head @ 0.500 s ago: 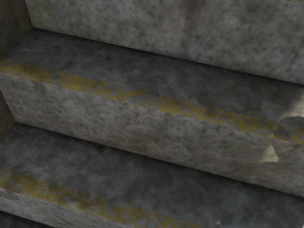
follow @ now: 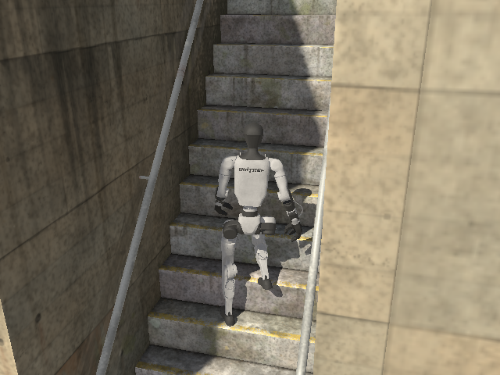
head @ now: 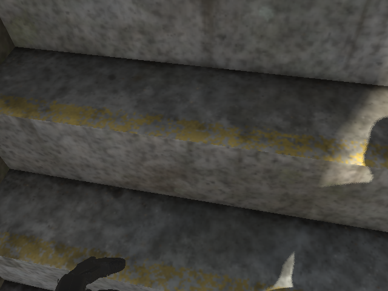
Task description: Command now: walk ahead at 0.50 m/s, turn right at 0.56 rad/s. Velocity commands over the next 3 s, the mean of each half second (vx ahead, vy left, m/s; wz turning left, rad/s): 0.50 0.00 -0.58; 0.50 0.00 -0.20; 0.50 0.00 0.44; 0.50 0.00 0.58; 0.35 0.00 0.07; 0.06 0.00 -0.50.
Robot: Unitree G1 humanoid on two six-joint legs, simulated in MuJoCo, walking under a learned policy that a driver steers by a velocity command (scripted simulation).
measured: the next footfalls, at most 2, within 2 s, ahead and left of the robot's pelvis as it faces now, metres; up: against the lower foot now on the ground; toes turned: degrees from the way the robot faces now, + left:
left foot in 0.42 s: -0.15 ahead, +0.04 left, +0.00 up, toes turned +0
right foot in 0.66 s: -0.20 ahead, -0.20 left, +0.00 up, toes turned -29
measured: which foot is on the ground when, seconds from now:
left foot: down 0.00-0.12, up 0.14-0.40, down 0.42-0.64, up 0.66-1.00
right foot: down 0.00-0.34, up 0.36-0.64, down 0.66-1.00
